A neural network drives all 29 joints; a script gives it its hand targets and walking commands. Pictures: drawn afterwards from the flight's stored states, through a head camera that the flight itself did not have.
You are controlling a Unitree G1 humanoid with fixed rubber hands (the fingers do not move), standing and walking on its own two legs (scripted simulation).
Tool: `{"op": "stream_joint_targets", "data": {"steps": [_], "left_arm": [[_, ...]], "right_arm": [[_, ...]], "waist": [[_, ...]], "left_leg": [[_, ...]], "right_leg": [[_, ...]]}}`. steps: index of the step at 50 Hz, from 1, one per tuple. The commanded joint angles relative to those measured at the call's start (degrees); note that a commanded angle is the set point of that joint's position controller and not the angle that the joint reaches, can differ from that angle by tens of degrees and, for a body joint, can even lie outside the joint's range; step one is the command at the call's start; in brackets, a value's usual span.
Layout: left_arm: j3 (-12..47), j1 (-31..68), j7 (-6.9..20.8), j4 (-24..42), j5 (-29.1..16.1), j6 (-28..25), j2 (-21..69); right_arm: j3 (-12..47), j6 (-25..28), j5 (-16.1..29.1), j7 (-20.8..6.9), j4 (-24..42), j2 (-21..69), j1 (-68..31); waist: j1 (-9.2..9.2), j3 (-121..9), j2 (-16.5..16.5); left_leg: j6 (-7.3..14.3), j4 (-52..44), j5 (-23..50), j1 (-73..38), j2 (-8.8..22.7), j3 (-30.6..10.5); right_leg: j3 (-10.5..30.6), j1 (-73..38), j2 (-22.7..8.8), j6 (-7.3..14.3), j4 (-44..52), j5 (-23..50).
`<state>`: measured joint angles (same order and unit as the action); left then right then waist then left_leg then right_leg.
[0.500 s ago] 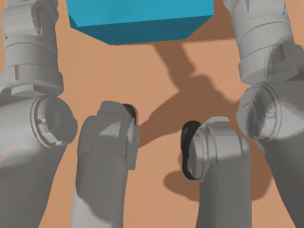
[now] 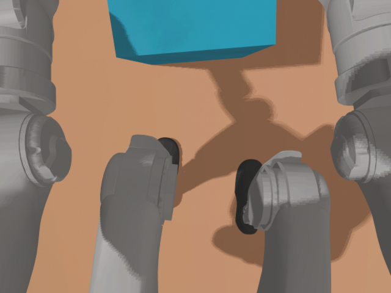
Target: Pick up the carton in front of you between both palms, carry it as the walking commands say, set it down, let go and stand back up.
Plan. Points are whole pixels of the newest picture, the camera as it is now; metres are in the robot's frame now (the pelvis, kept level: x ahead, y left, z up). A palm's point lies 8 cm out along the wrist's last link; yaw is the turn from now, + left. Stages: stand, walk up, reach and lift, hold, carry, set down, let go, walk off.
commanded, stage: set down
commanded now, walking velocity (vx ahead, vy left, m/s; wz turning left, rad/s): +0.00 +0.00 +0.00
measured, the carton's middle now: out of the picture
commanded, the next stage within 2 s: let go in 0.86 s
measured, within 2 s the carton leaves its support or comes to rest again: neither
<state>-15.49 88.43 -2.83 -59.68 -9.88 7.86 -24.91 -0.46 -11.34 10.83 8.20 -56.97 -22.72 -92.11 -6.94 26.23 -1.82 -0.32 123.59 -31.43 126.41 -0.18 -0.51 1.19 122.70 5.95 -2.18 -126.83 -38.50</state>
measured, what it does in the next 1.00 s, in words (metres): rises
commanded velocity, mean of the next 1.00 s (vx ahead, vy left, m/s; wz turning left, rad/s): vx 0.00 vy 0.00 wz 0.00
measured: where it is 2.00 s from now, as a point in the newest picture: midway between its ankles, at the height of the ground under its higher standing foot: (205, 198)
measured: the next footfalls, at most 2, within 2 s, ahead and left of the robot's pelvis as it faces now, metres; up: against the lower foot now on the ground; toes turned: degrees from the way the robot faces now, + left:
none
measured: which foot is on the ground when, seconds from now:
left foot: down 0.00-1.00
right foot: down 0.00-1.00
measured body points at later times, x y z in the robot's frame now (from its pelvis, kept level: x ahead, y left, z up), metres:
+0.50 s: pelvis +0.01 +0.01 +0.12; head +0.36 +0.04 +0.40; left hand +0.56 +0.30 +0.02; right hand +0.63 -0.09 +0.01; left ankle +0.12 +0.12 -0.35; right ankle +0.09 -0.12 -0.35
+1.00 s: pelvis +0.04 +0.01 +0.26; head +0.36 +0.04 +0.57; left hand +0.54 +0.30 +0.15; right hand +0.61 -0.10 +0.15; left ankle +0.12 +0.12 -0.35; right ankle +0.09 -0.12 -0.35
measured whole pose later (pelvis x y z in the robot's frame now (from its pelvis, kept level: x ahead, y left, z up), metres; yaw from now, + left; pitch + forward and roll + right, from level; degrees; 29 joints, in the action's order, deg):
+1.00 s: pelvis +0.04 +0.01 +0.26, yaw +0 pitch +46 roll -2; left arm -23.4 67.9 3.2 -48.8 3.8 11.9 -17.6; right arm -16.9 -14.3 -5.0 4.1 -50.9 -14.0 -72.8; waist -5.5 -0.1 -2.5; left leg 0.0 63.7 -16.7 93.0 -1.4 -2.6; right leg 3.0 89.6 4.1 -1.6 -65.0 -21.5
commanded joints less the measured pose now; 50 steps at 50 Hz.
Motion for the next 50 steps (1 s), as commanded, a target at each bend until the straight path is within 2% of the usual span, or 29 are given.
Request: {"op": "stream_joint_targets", "data": {"steps": [1, 5, 9, 12, 19, 22, 30, 37, 44, 50], "left_arm": [[-0.5, 15.5, -1.0, 9.6, 0.5, 1.5, -10.3], [-1.3, 13.1, -0.6, 7.2, 2.9, 3.0, -6.4], [-2.6, 10.9, 0.2, 6.7, 5.4, 2.7, -3.6], [-3.6, 9.9, 0.5, 7.5, 6.4, 2.7, -3.2], [-5.1, 7.3, 0.7, 13.0, 6.5, 4.2, -5.5], [-5.0, 5.9, 1.0, 15.6, 5.7, 5.2, -6.0], [-5.0, 2.0, 2.6, 17.3, 5.7, 6.4, -4.6], [-6.6, -0.5, 3.7, 16.2, 8.4, 5.4, -2.7], [-8.4, -3.7, 4.7, 15.2, 11.3, 3.8, -1.0], [-8.2, -14.0, 7.1, 17.9, 15.3, 2.7, -0.2]], "right_arm": [[-2.9, -1.2, -0.9, 0.7, 8.5, -6.1, -19.3], [-6.5, -2.3, -3.6, -0.1, 3.1, -4.5, -15.3], [-9.7, -1.4, -6.7, -1.3, 0.4, -3.3, -12.5], [-11.1, -1.2, -8.3, -1.7, 0.9, -3.2, -11.8], [-10.0, -2.5, -8.0, -1.9, 7.5, -3.1, -11.8], [-9.3, -3.5, -7.4, -1.9, 10.3, -2.9, -11.2], [-11.0, -4.5, -8.6, -2.6, 11.5, -2.3, -6.9], [-13.6, -3.4, -11.0, -3.9, 9.7, -1.0, -3.2], [-15.4, -2.3, -13.3, -4.9, 9.0, 1.2, 0.5], [-17.2, -2.1, -17.7, -3.3, 13.9, 5.9, 12.1]], "waist": [[-4.74, -89.6, -1.5], [-3.25, -79.6, 0.2], [-1.98, -76.7, 0.9], [-1.8, -78.8, 0.9], [-3.61, -90.0, -1.4], [-3.85, -93.9, -2.5], [-2.71, -93.4, -2.4], [-2.23, -89.3, -1.3], [-2.04, -85.8, -1.7], [-0.76, -89.9, -1.4]], "left_leg": [[-0.5, -12.1, 28.7, -54.5, -1.6, 4.6], [-0.9, -16.5, 23.2, -48.0, -1.6, 4.5], [-1.4, -20.0, 22.9, -46.2, -1.8, 3.9], [-1.7, -22.7, 23.8, -47.7, -2.1, 3.8], [-1.9, -29.4, 29.9, -54.6, -2.9, 4.3], [-1.9, -32.4, 33.1, -57.7, -3.2, 4.4], [-2.3, -41.2, 36.8, -63.4, -3.3, 4.0], [-2.4, -49.6, 37.1, -68.0, -3.1, 3.7], [-2.1, -58.0, 37.2, -71.5, -2.8, 3.3], [-1.2, -63.9, 43.0, -79.9, -2.9, 3.3]], "right_leg": [[-6.5, -30.0, 1.1, 0.8, 14.5, 16.4], [-5.9, -23.7, 0.7, 1.2, 18.9, 12.2], [-5.6, -20.9, 0.6, 1.2, 22.8, 12.3], [-5.8, -21.7, 0.7, 1.1, 25.7, 12.9], [-5.8, -31.2, 1.5, 0.8, 32.1, 18.0], [-5.7, -35.8, 1.7, 0.6, 35.1, 20.9], [-5.0, -40.9, 1.5, 0.3, 44.4, 24.5], [-4.1, -44.0, 0.9, -0.1, 53.7, 25.4], [-3.1, -50.9, 0.2, -0.7, 62.3, 27.6], [-2.3, -62.4, 0.4, -1.2, 69.2, 35.9]]}}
